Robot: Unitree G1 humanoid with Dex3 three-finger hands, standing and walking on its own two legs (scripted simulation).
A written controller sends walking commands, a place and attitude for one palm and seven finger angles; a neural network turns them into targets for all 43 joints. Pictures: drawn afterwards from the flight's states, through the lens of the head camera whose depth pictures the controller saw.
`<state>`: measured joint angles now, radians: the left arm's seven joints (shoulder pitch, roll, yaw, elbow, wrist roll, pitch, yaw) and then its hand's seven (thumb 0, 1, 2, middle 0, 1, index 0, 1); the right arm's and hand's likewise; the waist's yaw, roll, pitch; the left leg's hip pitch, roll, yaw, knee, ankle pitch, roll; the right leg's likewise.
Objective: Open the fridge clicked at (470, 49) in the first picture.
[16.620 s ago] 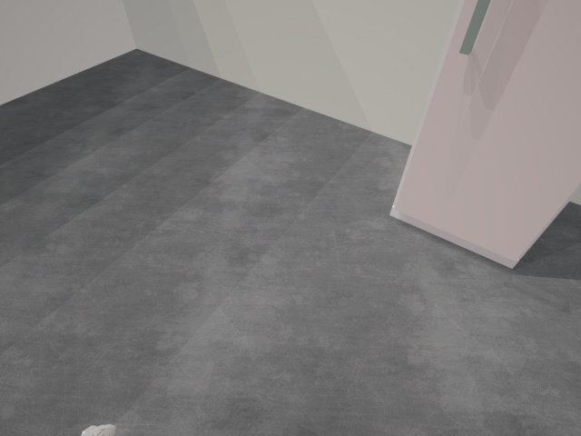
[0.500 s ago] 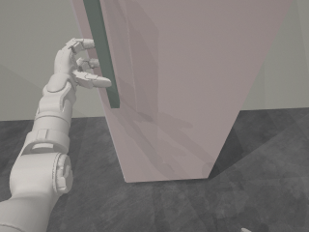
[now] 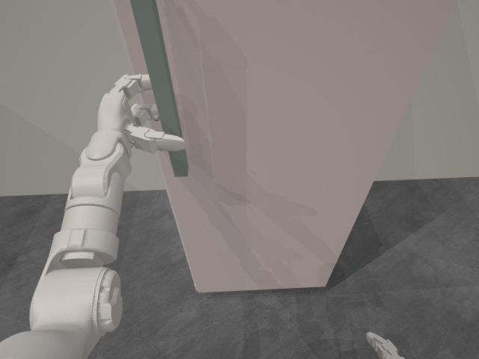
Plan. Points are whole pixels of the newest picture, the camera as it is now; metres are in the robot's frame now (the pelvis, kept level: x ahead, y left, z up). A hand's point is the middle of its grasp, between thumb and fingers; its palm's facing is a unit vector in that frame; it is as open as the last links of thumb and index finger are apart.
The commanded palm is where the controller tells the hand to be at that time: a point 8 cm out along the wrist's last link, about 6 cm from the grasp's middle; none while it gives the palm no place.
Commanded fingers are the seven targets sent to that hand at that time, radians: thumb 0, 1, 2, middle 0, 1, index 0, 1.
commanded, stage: slide the fingers in behind the handle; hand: left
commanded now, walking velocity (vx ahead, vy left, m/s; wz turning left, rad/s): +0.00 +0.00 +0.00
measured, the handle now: (165, 82) +0.49 +0.15 +0.24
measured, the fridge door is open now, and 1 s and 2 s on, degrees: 0 0 0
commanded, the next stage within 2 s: grip the handle and tug to test in 1.06 s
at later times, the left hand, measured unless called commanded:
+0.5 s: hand (175, 118) +0.43 +0.13 +0.21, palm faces +0.07 -1.00 +0.02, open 14.1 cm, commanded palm +0.40 +0.18 +0.21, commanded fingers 0.00 -0.50 0.30 -0.30 -1.20 -0.30 -1.20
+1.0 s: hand (177, 117) +0.43 +0.13 +0.21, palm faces +0.09 -1.00 +0.01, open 14.0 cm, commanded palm +0.40 +0.17 +0.21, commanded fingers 0.00 -0.50 0.30 -0.30 -1.20 -0.30 -1.20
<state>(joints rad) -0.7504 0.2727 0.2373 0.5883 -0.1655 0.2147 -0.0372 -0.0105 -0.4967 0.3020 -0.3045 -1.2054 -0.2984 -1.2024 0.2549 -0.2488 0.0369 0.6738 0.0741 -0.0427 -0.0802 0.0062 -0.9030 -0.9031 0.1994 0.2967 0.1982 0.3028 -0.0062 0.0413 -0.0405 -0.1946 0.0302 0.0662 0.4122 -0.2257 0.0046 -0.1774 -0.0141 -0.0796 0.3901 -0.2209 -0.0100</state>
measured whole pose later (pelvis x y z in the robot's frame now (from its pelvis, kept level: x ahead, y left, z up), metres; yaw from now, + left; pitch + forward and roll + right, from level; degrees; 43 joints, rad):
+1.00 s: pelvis +0.00 +0.00 +0.00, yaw +0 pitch +0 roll +0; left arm -0.78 0.21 0.18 0.59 -0.15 0.23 0.05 -0.01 -0.50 0.30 -0.28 -1.20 -0.29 -1.20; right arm 0.25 -0.24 0.03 0.70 0.06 -0.03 -0.08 0.01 -0.90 -0.90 0.20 0.30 0.20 0.30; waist -0.01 0.04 -0.03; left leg -0.18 0.03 0.06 0.40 -0.22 0.00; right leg -0.16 -0.01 -0.09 0.38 -0.21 -0.02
